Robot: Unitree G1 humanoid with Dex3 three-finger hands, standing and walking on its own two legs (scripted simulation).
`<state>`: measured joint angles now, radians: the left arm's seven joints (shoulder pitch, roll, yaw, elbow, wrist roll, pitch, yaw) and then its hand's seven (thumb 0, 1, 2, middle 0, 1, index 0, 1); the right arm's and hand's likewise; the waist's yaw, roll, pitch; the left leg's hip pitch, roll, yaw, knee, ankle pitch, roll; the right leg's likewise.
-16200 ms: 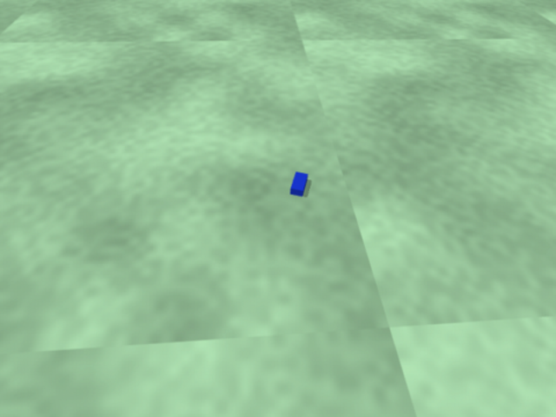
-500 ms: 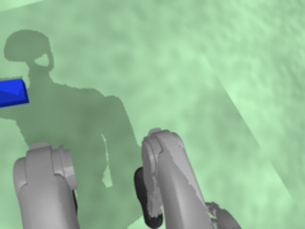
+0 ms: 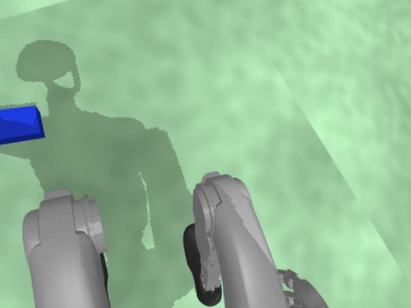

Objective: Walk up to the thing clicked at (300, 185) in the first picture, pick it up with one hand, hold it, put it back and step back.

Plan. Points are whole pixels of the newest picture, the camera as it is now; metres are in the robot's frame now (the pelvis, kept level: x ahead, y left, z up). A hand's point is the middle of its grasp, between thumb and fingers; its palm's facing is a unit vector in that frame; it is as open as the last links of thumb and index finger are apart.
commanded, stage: rise first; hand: left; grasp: from above
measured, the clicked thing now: (6, 126) +0.47 +0.34 -0.30
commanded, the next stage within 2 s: approach in 0.10 s
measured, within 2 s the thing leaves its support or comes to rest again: neither
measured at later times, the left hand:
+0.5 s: hand out of the picture +0.45 +0.34 -0.17, palm faces -0.42 -0.07 -0.91, open 14.1 cm
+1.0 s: hand out of the picture +0.44 +0.36 -0.17, palm faces -0.47 -0.09 -0.88, open 14.1 cm
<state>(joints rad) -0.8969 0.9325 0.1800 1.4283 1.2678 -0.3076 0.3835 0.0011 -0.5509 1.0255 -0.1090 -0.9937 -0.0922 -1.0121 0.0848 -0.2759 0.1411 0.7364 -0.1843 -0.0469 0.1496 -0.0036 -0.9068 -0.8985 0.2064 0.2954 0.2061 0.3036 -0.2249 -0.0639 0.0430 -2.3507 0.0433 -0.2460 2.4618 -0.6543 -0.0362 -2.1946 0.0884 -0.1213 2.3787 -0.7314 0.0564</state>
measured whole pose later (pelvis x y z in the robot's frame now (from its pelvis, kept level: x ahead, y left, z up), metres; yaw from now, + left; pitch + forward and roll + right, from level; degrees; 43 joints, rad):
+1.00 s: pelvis +0.00 +0.00 +0.00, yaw +0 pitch +30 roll -10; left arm -0.94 0.90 0.09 1.37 1.18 -0.22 0.29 0.00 -0.54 1.00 -0.13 -0.96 -0.11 -0.98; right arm 0.14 -0.28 0.17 0.71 -0.16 -0.05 0.14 0.00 -0.90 -0.89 0.21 0.30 0.21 0.30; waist -0.25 -0.05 0.06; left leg -2.35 0.05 -0.23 2.45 -0.65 -0.04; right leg -2.20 0.09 -0.11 2.37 -0.72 0.06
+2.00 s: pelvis +0.00 +0.00 -0.01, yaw -3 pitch +26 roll -13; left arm -1.00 1.04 0.13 1.66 1.26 -0.25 0.55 0.00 -0.58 1.05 -0.09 -0.93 -0.05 -0.96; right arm 0.06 -0.31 0.30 0.66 -0.26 -0.18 0.19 0.00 -0.90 -0.90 0.21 0.30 0.21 0.30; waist -0.35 -0.15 0.15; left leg -2.35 0.05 -0.31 2.54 -0.68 -0.04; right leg -2.19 0.12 -0.16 2.41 -0.72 0.07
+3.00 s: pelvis +0.00 +0.01 -0.02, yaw -5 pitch +25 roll -15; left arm -1.01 1.08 0.11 1.68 1.24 -0.25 0.59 0.00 -0.41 0.92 -0.16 -0.94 -0.16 -0.95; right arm 0.05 -0.34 0.34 0.66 -0.28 -0.21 0.21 0.00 -0.90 -0.90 0.21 0.30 0.21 0.30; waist -0.35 -0.18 0.19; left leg -2.34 0.05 -0.33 2.56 -0.69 -0.03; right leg -2.17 0.13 -0.18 2.40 -0.71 0.08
